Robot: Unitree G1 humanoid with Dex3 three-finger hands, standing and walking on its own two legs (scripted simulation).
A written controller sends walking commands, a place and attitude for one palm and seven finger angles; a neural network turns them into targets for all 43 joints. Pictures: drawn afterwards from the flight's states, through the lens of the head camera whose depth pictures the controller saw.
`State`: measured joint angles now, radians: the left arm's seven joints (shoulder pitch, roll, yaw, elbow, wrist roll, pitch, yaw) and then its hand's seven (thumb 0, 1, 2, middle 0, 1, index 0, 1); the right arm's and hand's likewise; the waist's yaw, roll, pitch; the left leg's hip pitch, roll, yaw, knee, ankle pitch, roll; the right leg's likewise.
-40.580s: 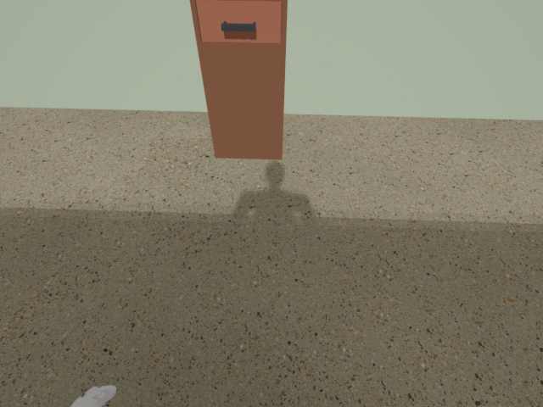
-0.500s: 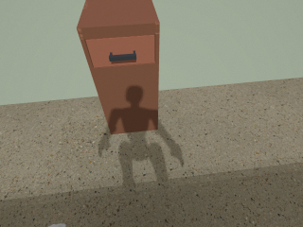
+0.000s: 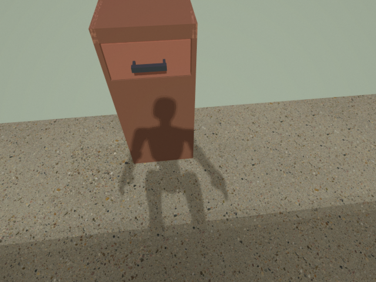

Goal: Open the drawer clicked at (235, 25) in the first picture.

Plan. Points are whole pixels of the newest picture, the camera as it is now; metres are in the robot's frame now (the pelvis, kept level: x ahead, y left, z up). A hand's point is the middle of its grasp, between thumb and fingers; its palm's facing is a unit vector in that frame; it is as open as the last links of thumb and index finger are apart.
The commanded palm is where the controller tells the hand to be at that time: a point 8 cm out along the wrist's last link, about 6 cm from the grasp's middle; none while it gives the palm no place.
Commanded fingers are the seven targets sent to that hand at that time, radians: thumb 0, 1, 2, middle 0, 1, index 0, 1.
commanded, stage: look to check the result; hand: left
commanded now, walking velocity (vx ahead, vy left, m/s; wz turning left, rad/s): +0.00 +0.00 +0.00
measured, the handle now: (149, 65) +0.87 +0.20 -0.05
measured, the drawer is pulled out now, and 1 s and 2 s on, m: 0.00 0.00 0.00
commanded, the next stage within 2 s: turn to face it in 0.24 s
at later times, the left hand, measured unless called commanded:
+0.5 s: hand out of the picture +0.09 +0.24 -0.16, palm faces -0.02 -0.94 -0.34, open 7.4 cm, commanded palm none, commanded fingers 0.00 0.90 0.90 -0.20 -0.30 -0.20 -0.30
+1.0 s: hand out of the picture +0.00 +0.20 -0.19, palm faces +0.08 -0.97 -0.23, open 7.4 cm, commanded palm none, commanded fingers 0.00 0.90 0.90 -0.20 -0.30 -0.20 -0.30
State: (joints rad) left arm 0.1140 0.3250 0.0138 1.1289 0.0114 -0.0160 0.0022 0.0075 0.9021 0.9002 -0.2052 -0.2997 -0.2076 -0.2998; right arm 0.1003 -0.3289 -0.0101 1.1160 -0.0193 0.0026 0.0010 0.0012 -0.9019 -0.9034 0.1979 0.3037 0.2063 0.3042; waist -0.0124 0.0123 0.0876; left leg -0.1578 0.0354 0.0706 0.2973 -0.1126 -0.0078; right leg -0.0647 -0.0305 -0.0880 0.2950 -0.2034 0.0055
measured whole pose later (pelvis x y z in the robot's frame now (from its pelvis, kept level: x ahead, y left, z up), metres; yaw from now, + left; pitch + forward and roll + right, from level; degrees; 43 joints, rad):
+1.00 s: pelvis +0.02 +0.00 -0.01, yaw +5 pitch -2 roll +0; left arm 0.24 0.22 0.02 1.14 0.01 0.02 0.01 0.01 0.90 0.90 -0.20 -0.30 -0.21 -0.30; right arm 0.18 -0.18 -0.01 1.11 -0.04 0.04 0.00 0.00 -0.92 -0.90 0.20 0.30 0.21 0.30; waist -0.01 0.00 0.08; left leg -0.25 0.02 -0.01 0.52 -0.24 -0.01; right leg -0.10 -0.05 -0.17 0.48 -0.35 0.00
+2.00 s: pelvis +0.34 -0.05 -0.02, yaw +7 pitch +1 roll -1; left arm 0.28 0.19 0.06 1.08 0.01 -0.03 0.00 0.01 0.91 0.90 -0.20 -0.30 -0.20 -0.30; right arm 0.19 -0.19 -0.05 0.99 -0.04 -0.05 0.00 0.00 -0.91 -0.90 0.19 0.30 0.20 0.30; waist -0.01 -0.02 0.09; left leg -0.33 0.09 0.11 0.61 -0.26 0.00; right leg -0.25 -0.06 -0.12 0.68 -0.40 0.02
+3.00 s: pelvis +0.39 -0.06 -0.02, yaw +6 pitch -4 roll +0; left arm 0.29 0.18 -0.01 0.97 0.02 0.01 0.05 0.01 0.90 0.90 -0.20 -0.30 -0.21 -0.30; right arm 0.22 -0.19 -0.02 0.95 -0.01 0.01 -0.01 0.00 -0.90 -0.90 0.20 0.30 0.20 0.30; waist 0.00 0.01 0.02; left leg -0.25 -0.01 0.04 0.59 -0.28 0.04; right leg -0.16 0.00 0.04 0.57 -0.34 0.02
